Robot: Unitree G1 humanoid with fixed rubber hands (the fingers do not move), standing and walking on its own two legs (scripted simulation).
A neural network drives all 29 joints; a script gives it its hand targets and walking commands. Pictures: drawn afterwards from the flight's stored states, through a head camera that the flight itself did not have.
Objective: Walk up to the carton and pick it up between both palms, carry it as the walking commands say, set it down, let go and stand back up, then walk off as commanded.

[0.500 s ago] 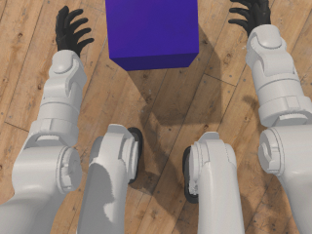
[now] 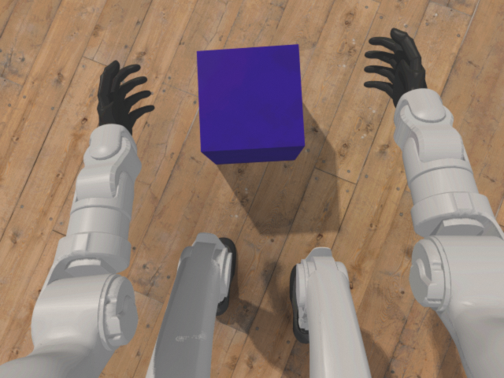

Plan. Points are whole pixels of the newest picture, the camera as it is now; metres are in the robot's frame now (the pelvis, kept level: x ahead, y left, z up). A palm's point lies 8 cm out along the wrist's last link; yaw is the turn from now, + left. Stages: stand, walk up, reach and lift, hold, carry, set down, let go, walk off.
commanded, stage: set down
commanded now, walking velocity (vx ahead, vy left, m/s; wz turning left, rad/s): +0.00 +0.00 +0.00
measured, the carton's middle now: (251, 112) +0.58 +0.06 -0.43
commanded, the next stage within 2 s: let go in 0.54 s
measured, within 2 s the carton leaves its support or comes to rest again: neither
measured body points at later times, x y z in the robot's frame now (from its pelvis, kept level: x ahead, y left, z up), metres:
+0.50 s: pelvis +0.03 +0.00 +0.13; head +0.30 +0.00 +0.49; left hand +0.47 +0.23 +0.03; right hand +0.54 -0.18 +0.03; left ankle +0.11 +0.12 -0.50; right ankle +0.06 -0.11 -0.50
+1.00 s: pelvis +0.08 +0.01 +0.21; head +0.25 +0.01 +0.62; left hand +0.35 +0.25 +0.11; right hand +0.40 -0.20 +0.10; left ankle +0.11 +0.12 -0.50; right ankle +0.06 -0.11 -0.50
